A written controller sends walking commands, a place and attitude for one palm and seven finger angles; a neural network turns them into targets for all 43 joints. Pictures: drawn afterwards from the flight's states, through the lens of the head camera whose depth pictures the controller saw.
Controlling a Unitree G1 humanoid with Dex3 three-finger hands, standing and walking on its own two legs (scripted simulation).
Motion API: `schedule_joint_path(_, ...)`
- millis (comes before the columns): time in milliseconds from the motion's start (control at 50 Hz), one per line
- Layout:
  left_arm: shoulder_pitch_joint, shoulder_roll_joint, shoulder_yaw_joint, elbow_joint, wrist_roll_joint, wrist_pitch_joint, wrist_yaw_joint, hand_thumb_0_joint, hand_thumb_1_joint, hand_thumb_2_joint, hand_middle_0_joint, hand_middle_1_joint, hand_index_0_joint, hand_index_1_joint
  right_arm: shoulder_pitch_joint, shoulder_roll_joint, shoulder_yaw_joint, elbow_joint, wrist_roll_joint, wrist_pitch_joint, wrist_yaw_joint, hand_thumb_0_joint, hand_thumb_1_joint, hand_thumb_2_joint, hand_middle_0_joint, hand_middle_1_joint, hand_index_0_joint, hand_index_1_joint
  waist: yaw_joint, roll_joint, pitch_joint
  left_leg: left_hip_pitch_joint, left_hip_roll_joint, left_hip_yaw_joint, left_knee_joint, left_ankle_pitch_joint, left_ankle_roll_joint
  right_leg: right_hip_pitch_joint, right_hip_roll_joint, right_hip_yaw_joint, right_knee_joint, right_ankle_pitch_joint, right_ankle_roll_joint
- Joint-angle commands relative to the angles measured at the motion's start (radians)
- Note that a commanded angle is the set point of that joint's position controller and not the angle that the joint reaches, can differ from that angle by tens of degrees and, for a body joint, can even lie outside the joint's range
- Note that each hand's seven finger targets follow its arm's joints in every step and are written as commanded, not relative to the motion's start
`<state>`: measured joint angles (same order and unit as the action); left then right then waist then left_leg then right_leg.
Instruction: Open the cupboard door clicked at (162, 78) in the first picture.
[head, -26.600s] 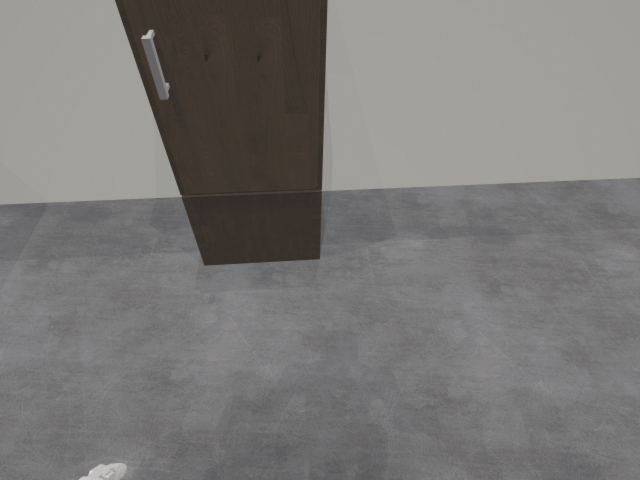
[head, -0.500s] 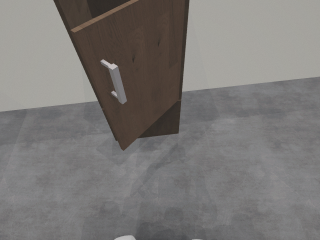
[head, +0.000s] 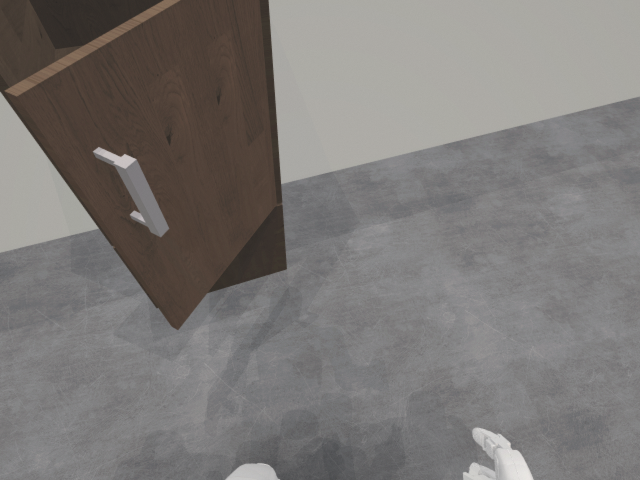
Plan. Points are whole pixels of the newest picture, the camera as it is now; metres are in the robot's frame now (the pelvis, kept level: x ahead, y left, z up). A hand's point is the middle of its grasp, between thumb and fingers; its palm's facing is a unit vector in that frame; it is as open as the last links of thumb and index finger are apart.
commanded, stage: walk to a spot facing it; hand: left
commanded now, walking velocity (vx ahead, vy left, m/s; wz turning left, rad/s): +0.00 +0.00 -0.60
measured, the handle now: (133, 194) +0.43 +0.31 +0.06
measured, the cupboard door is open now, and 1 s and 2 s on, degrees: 42 42 42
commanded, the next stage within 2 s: none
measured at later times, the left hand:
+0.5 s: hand (226, 441) +0.17 +0.15 -0.16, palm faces -0.31 -0.91 -0.28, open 7.3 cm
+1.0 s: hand (275, 417) +0.21 +0.09 -0.16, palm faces -0.59 -0.78 -0.21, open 7.3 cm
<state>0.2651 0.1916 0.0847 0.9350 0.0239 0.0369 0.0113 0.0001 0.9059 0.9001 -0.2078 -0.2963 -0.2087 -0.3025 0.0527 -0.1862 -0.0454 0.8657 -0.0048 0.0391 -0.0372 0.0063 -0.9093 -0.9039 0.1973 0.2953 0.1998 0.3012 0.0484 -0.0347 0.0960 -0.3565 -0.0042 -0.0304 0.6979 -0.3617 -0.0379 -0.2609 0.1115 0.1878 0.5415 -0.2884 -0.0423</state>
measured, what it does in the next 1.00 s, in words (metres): steps on the spot, turning right: left foot, then right foot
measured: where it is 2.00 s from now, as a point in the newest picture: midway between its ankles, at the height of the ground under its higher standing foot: outside the picture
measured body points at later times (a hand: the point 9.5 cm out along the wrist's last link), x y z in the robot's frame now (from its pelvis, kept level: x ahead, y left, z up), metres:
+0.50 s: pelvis +0.00 -0.01 -0.01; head +0.05 -0.04 +0.44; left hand +0.19 +0.20 -0.14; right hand -0.05 -0.29 -0.16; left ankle +0.02 +0.13 -0.67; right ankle -0.02 -0.13 -0.73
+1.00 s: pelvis +0.01 -0.01 +0.00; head +0.05 -0.04 +0.45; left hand +0.24 +0.13 -0.14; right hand -0.11 -0.22 -0.15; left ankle +0.07 +0.10 -0.74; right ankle -0.07 -0.11 -0.71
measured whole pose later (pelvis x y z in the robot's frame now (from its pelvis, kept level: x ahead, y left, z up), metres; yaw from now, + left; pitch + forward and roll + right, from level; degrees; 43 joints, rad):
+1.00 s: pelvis +0.01 -0.01 +0.00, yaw -38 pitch +1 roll -1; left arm 0.15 0.22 0.09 0.91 0.02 0.06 -0.04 0.00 0.91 0.90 -0.20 -0.30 -0.20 -0.30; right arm 0.28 -0.18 -0.03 0.91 -0.04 0.01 -0.02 0.01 -0.91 -0.90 0.20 0.30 0.21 0.30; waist -0.02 0.02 0.09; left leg -0.23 0.17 0.23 0.56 -0.32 -0.04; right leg -0.35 -0.03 -0.09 0.72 -0.43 0.03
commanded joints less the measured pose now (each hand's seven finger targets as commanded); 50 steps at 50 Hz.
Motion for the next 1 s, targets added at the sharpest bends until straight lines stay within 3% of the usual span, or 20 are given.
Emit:
schedule_joint_path(0,-0.001,0.105,0.025,-0.117,-0.016,-0.015,-0.009,0.000,0.900,0.900,-0.200,-0.300,-0.200,-0.300,0.197,-0.263,-0.053,-0.042,-0.018,-0.048,-0.020,0.000,-0.900,-0.900,0.200,0.300,0.200,0.300,-0.078,0.362,-0.204,0.428,0.447,-0.415,-0.394,0.373,0.190,-0.329,-0.007,-0.050,0.311,-0.310,0.047)
schedule_joint_path(20,-0.027,0.138,0.028,-0.133,-0.004,-0.019,-0.017,0.000,0.900,0.900,-0.200,-0.300,-0.200,-0.300,0.211,-0.270,-0.049,-0.060,-0.024,-0.039,-0.024,0.000,-0.900,-0.900,0.200,0.300,0.200,0.300,-0.087,0.236,-0.154,0.294,0.529,-0.438,-0.388,0.382,0.275,-0.329,-0.065,-0.114,0.494,-0.367,0.071)
schedule_joint_path(80,-0.055,0.128,0.034,-0.106,0.003,-0.008,-0.035,0.000,0.900,0.900,-0.200,-0.300,-0.200,-0.300,0.133,-0.191,-0.023,-0.074,-0.029,-0.044,-0.021,0.000,-0.900,-0.900,0.200,0.300,0.200,0.300,-0.042,0.268,-0.105,0.191,0.352,-0.171,-0.341,0.545,0.200,-0.330,-0.121,-0.140,0.677,-0.214,0.094)
schedule_joint_path(160,-0.101,0.091,0.012,-0.124,-0.005,0.002,-0.051,0.000,0.900,0.900,-0.200,-0.300,-0.200,-0.300,0.182,-0.200,-0.031,-0.051,-0.030,-0.045,-0.016,0.000,-0.900,-0.900,0.200,0.300,0.200,0.300,-0.059,0.245,-0.142,0.253,0.291,0.019,-0.295,0.641,0.164,-0.249,-0.136,-0.225,0.445,-0.170,0.097)
schedule_joint_path(240,-0.134,0.093,0.004,-0.128,-0.004,-0.004,-0.054,0.000,0.900,0.900,-0.200,-0.300,-0.200,-0.300,0.220,-0.231,-0.045,-0.030,-0.031,-0.036,-0.005,0.000,-0.900,-0.900,0.200,0.300,0.200,0.300,-0.082,0.266,-0.130,0.225,0.318,0.050,-0.264,0.582,0.151,-0.131,-0.110,-0.285,0.230,-0.152,0.071)
schedule_joint_path(300,-0.034,0.137,0.014,-0.097,-0.004,-0.016,-0.048,0.000,0.900,0.900,-0.200,-0.300,-0.200,-0.300,0.198,-0.232,-0.050,-0.034,-0.022,-0.030,0.005,0.000,-0.900,-0.900,0.200,0.300,0.200,0.300,-0.019,0.198,-0.163,0.124,0.282,0.109,-0.100,0.455,0.070,0.113,-0.110,-0.280,-0.051,0.096,0.037)
schedule_joint_path(320,0.029,0.228,0.031,-0.079,0.004,-0.027,-0.034,0.000,0.900,0.900,-0.200,-0.300,-0.200,-0.300,0.202,-0.181,-0.042,-0.051,-0.009,-0.027,0.012,0.000,-0.900,-0.900,0.200,0.300,0.200,0.300,0.009,-0.035,-0.206,-0.055,0.199,0.195,0.106,0.225,0.006,0.311,-0.289,-0.058,-0.134,0.338,-0.028)
schedule_joint_path(340,0.081,0.328,0.050,-0.060,0.001,-0.030,-0.017,0.000,0.900,0.900,-0.200,-0.300,-0.200,-0.300,0.137,-0.124,-0.023,-0.098,-0.003,-0.024,0.013,0.000,-0.900,-0.900,0.200,0.300,0.200,0.300,0.050,-0.290,-0.196,-0.243,0.072,0.185,0.334,-0.311,-0.033,0.325,-0.520,0.232,-0.179,0.629,-0.156)
schedule_joint_path(360,0.092,0.334,0.044,-0.065,-0.007,-0.022,-0.008,0.000,0.900,0.900,-0.200,-0.300,-0.200,-0.300,0.119,-0.145,-0.025,-0.100,-0.005,-0.013,0.008,0.000,-0.900,-0.900,0.200,0.300,0.200,0.300,0.063,-0.192,-0.165,-0.248,0.091,0.050,0.431,-0.299,-0.017,0.236,-0.516,0.217,-0.178,0.482,-0.208)
schedule_joint_path(400,-0.035,0.258,0.036,-0.091,-0.002,-0.011,0.009,0.000,0.900,0.900,-0.200,-0.300,-0.200,-0.300,0.120,-0.161,-0.035,-0.066,-0.007,-0.006,0.006,0.000,-0.900,-0.900,0.200,0.300,0.200,0.300,0.009,-0.255,-0.143,-0.266,0.110,0.024,0.483,-0.166,-0.023,0.190,-0.393,0.149,-0.168,0.363,-0.169)
schedule_joint_path(480,-0.110,0.235,0.026,-0.116,0.005,-0.013,0.008,0.000,0.900,0.900,-0.200,-0.300,-0.200,-0.300,0.170,-0.123,-0.029,-0.029,-0.006,-0.001,0.015,0.000,-0.900,-0.900,0.200,0.300,0.200,0.300,-0.050,-0.090,-0.131,-0.108,0.075,0.059,0.325,-0.082,-0.032,0.049,-0.331,0.083,-0.170,0.298,-0.138)
schedule_joint_path(540,-0.111,0.243,0.030,-0.119,0.007,-0.009,0.000,0.000,0.900,0.900,-0.200,-0.300,-0.200,-0.300,0.167,-0.111,-0.029,-0.032,-0.005,-0.006,0.014,0.000,-0.900,-0.900,0.200,0.300,0.200,0.300,-0.041,-0.104,-0.102,-0.040,0.043,0.073,0.165,-0.078,-0.023,-0.015,-0.313,0.135,-0.184,0.200,-0.143)
schedule_joint_path(600,-0.147,0.229,0.030,-0.124,0.000,-0.004,-0.004,0.000,0.900,0.900,-0.200,-0.300,-0.200,-0.300,0.255,-0.114,-0.025,-0.013,-0.003,-0.024,0.006,0.000,-0.900,-0.900,0.200,0.300,0.200,0.300,-0.086,-0.105,-0.120,0.099,0.026,0.071,-0.083,0.020,-0.011,-0.071,-0.273,0.149,-0.134,0.167,-0.100)
schedule_joint_path(620,-0.163,0.203,0.025,-0.133,-0.007,0.000,-0.006,0.000,0.900,0.900,-0.200,-0.300,-0.200,-0.300,0.303,-0.137,-0.027,0.000,-0.004,-0.034,0.000,0.000,-0.900,-0.900,0.200,0.300,0.200,0.300,-0.111,-0.056,-0.133,0.221,0.055,0.043,-0.233,0.072,0.002,-0.160,-0.230,0.119,-0.075,0.112,-0.055)
schedule_joint_path(660,-0.141,0.114,0.006,-0.175,-0.014,0.003,-0.023,0.000,0.900,0.900,-0.200,-0.300,-0.200,-0.300,0.332,-0.295,-0.052,-0.021,-0.029,-0.047,-0.012,0.000,-0.900,-0.900,0.200,0.300,0.200,0.300,-0.109,0.376,-0.124,0.271,0.494,-0.417,-0.477,0.083,0.187,-0.379,-0.038,-0.163,0.371,-0.334,0.063)
schedule_joint_path(680,-0.175,0.145,0.011,-0.173,0.000,0.002,-0.027,0.000,0.900,0.900,-0.200,-0.300,-0.200,-0.300,0.313,-0.285,-0.047,-0.021,-0.032,-0.052,-0.015,0.000,-0.900,-0.900,0.200,0.300,0.200,0.300,-0.111,0.287,-0.105,0.199,0.520,-0.417,-0.461,0.169,0.232,-0.367,-0.098,-0.113,0.530,-0.308,0.066)
schedule_joint_path(760,-0.135,0.099,0.017,-0.120,-0.002,0.006,-0.050,0.000,0.900,0.900,-0.200,-0.300,-0.200,-0.300,0.212,-0.188,-0.023,-0.040,-0.030,-0.057,-0.014,0.000,-0.900,-0.900,0.200,0.300,0.200,0.300,-0.048,0.209,-0.109,0.208,0.316,-0.011,-0.365,0.475,0.147,-0.317,-0.141,-0.187,0.625,-0.131,0.097)
schedule_joint_path(880,-0.187,0.069,0.004,-0.133,-0.003,-0.003,-0.052,0.000,0.900,0.900,-0.200,-0.300,-0.200,-0.300,0.302,-0.198,-0.043,0.009,-0.029,-0.047,-0.006,0.000,-0.900,-0.900,0.200,0.300,0.200,0.300,-0.105,0.250,-0.126,0.289,0.339,0.109,-0.296,0.583,0.145,-0.207,-0.131,-0.281,0.290,-0.158,0.082)
schedule_joint_path(940,-0.171,0.072,0.005,-0.126,-0.001,-0.009,-0.053,0.000,0.900,0.900,-0.200,-0.300,-0.200,-0.300,0.303,-0.212,-0.050,0.012,-0.033,-0.039,0.005,0.000,-0.900,-0.900,0.200,0.300,0.200,0.300,-0.100,0.245,-0.138,0.244,0.361,0.127,-0.282,0.325,0.121,-0.093,-0.115,-0.319,0.109,-0.153,0.062)
schedule_joint_path(980,-0.041,0.125,0.020,-0.081,0.005,-0.022,-0.047,0.000,0.900,0.900,-0.200,-0.300,-0.200,-0.300,0.264,-0.197,-0.049,-0.001,-0.023,-0.038,0.016,0.000,-0.900,-0.900,0.200,0.300,0.200,0.300,-0.023,0.113,-0.160,0.054,0.305,0.184,-0.111,0.077,0.053,0.188,-0.136,-0.272,-0.117,-0.039,0.016)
